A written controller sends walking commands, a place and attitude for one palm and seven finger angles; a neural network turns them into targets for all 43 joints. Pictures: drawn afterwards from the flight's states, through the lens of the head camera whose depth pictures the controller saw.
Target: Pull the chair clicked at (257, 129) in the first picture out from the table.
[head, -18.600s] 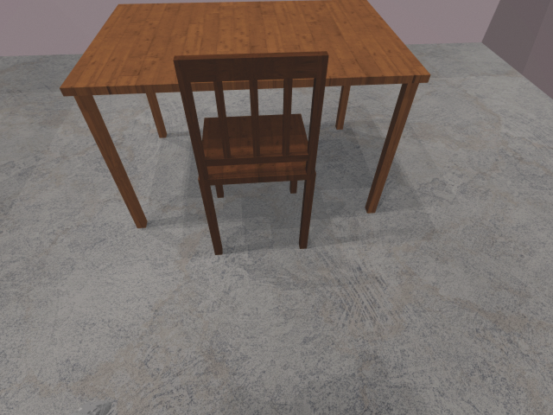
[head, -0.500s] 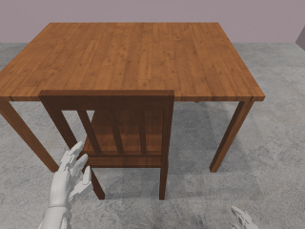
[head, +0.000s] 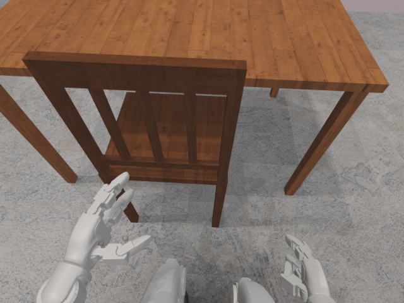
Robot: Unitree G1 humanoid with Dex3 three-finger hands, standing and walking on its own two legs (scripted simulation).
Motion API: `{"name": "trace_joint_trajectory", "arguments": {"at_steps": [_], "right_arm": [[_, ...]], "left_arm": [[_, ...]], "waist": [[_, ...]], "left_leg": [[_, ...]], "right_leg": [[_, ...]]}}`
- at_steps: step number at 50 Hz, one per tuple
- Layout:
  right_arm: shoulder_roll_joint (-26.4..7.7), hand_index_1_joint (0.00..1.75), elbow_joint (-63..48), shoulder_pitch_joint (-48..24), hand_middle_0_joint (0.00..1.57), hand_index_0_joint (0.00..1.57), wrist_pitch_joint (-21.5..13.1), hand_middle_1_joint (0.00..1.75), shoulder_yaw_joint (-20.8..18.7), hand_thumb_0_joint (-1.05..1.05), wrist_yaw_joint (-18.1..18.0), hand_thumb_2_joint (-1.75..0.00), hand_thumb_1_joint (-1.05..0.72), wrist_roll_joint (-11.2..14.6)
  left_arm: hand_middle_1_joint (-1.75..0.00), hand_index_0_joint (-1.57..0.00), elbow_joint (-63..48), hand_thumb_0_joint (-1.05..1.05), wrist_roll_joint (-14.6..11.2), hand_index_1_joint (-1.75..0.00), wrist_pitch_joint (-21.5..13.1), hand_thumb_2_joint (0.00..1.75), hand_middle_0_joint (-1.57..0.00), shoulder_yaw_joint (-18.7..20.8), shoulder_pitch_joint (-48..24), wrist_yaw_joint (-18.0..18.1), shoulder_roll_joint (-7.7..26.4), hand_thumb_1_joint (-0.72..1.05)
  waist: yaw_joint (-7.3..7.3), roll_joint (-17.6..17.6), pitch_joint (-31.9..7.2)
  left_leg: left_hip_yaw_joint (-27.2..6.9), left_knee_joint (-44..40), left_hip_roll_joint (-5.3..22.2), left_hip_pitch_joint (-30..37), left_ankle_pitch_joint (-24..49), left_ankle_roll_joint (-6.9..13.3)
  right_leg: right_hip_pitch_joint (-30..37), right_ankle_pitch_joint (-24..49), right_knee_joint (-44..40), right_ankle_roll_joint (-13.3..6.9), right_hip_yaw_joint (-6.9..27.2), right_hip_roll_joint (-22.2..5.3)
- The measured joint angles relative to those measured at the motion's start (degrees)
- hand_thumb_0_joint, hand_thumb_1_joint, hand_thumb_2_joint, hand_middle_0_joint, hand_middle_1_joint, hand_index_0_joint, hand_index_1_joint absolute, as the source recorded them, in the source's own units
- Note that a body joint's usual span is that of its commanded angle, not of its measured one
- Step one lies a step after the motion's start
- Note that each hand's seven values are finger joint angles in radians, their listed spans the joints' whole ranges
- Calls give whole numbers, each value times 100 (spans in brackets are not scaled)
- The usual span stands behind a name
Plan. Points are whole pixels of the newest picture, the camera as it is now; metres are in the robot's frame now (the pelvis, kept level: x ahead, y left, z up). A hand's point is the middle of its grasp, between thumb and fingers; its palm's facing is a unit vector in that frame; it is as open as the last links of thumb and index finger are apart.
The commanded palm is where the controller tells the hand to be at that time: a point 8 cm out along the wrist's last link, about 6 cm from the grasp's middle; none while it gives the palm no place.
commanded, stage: raise the hand toward the chair's back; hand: left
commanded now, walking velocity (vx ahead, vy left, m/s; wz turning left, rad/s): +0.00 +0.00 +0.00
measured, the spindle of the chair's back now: (152, 130) +0.49 +0.15 +0.01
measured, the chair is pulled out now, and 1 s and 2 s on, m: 0.00 0.00 0.00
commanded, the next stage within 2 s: aim the fingers beside a spindle in 1.36 s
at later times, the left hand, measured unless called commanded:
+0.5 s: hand (85, 214) +0.25 +0.21 +0.08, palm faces +0.07 -1.00 -0.06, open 16.1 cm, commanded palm +0.23 +0.26 +0.06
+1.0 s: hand (86, 213) +0.26 +0.22 +0.05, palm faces -0.05 -1.00 -0.02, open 16.9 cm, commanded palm +0.24 +0.28 +0.07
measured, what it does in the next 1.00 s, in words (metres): stands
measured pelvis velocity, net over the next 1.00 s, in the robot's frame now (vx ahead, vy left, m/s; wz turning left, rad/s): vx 0.02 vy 0.03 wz -0.01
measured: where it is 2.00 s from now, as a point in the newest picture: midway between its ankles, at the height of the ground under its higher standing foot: outside the picture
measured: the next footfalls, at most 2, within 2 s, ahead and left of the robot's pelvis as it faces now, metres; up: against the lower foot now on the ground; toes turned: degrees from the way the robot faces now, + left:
none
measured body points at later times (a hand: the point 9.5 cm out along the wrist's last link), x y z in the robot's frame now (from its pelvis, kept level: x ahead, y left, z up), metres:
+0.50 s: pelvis +0.03 +0.01 +0.02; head +0.09 +0.03 +0.46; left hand +0.24 +0.26 +0.09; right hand +0.22 -0.23 -0.05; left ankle +0.08 +0.10 -0.64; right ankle +0.01 -0.10 -0.64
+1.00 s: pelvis +0.02 +0.03 +0.03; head +0.08 +0.04 +0.47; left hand +0.26 +0.28 +0.06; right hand +0.18 -0.22 -0.05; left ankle +0.08 +0.10 -0.64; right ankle +0.01 -0.10 -0.64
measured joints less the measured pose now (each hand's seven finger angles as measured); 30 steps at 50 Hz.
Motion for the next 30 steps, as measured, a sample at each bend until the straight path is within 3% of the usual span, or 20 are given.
{"name": "trace_joint_trajectory", "arguments": {"at_steps": [2,4,8,10,12,16,19,25,27,30], "right_arm": [[54,30,5,215,21,21,84,30,-41,1,-43,-90,-90,-13],[60,30,50,430,21,21,66,30,-153,1,-49,-90,-90,-51],[-114,30,275,635,21,21,-67,30,-365,1,29,-90,-90,-174],[-276,30,375,579,21,21,-127,30,-419,1,70,-90,-90,-192],[-423,30,416,456,20,21,-160,30,-454,1,77,-90,-90,-160],[-518,30,327,227,20,21,-194,30,-511,1,-1,-90,-91,-72],[-420,30,210,151,20,21,-228,30,-534,1,-47,-90,-91,-61],[-260,30,85,87,20,20,-213,30,-444,1,34,-90,-91,-138],[-273,30,37,44,20,20,-151,30,-366,1,72,-90,-91,-131],[-308,30,-71,19,20,21,-72,30,-248,1,75,-90,-91,-89]], "left_arm": [[-18,-13,2,1,-67,-19,362,59,-13,137,235,267,-76,19],[-18,-13,-175,1,-91,-18,264,57,-13,307,562,649,-152,15],[-16,-12,-499,1,39,-17,-735,53,-12,596,933,1069,-110,5],[-15,-11,-424,1,43,-16,-1191,51,-11,659,857,966,-44,1],[-15,-10,-218,1,-5,-15,-1353,49,-10,618,696,705,-8,-4],[-13,-9,100,0,-68,-14,-889,45,-9,390,477,219,35,-13],[-12,-9,-109,0,-74,-13,-607,42,-9,349,577,285,72,-21],[-10,-8,-466,0,-77,-11,-1012,36,-8,637,563,776,49,-35],[-9,-8,-216,0,-61,-10,-1014,35,-7,694,379,698,56,-39],[-9,-7,230,0,-60,-9,-701,33,-7,604,142,397,101,-43]], "waist": [[-72,-35,-29],[-87,-87,-76],[-41,-162,-186],[-46,-134,-187],[-63,-94,-147],[-95,-107,-55],[-113,-184,-58],[-59,-197,-206],[-36,-155,-231],[-12,-113,-183]], "left_leg": [[100,-227,33,208,18,12],[165,-397,54,370,18,14],[157,-415,39,361,-36,17],[98,-268,13,209,-88,26],[59,-113,-3,53,-137,42],[83,-44,-3,-23,-165,84],[128,-187,7,135,-143,91],[106,-417,-31,407,-91,99],[83,-397,-49,386,-88,113],[63,-370,-67,358,-79,133]], "right_leg": [[152,64,-216,25,109,27],[285,105,-392,35,180,49],[302,66,-446,43,173,42],[198,-3,-331,51,111,21],[75,-64,-199,64,69,6],[-3,-79,-139,92,92,-1],[133,-26,-288,111,142,9],[442,53,-576,138,122,-10],[441,49,-571,149,96,-24],[431,54,-557,164,73,-39]]}}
